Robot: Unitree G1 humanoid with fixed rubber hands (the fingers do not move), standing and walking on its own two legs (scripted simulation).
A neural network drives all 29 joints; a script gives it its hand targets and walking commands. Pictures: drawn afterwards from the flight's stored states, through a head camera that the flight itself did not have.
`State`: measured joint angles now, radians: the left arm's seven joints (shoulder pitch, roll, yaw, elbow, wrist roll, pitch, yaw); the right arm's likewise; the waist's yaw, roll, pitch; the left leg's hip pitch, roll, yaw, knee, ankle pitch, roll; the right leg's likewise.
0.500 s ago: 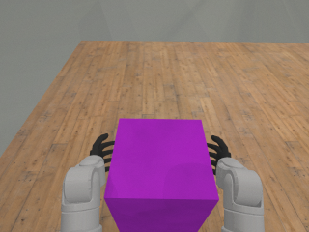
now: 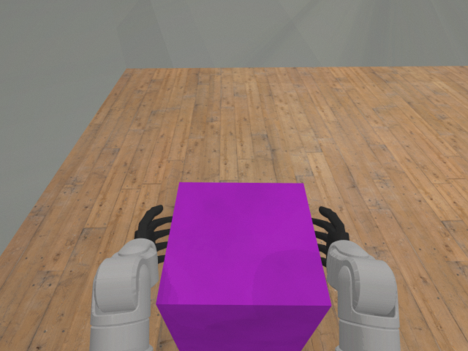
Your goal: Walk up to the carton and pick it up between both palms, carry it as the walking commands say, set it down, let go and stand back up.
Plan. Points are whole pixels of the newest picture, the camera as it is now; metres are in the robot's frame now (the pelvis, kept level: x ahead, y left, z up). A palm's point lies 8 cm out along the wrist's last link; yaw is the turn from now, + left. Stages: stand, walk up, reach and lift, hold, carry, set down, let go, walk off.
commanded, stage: carry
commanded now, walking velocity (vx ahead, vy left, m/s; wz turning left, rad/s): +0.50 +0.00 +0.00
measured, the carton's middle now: (240, 272) +0.26 +0.01 +0.02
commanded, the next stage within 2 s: none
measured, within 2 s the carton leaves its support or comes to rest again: neither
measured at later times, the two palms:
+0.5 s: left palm (199, 192) +0.41 +0.09 +0.07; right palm (350, 195) +0.40 -0.21 +0.08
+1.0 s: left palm (259, 173) +0.47 -0.03 +0.07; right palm (396, 178) +0.47 -0.33 +0.07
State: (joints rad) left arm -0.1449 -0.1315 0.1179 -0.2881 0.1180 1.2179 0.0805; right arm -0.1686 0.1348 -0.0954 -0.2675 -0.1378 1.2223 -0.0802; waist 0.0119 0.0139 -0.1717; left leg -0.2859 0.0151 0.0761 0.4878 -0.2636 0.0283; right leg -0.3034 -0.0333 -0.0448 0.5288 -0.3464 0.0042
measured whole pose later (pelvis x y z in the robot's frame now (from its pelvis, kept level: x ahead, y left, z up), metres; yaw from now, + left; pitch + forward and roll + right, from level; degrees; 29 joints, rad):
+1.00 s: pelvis +0.21 -0.18 -0.01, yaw +0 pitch +4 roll -1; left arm -0.16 -0.13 0.09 -0.32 0.11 1.18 0.09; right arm -0.16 0.13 -0.12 -0.34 -0.13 1.20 -0.07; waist 0.01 0.03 -0.08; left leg -0.47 0.17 0.07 0.88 -0.55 -0.07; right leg -0.43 -0.05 -0.14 0.59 -0.21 -0.02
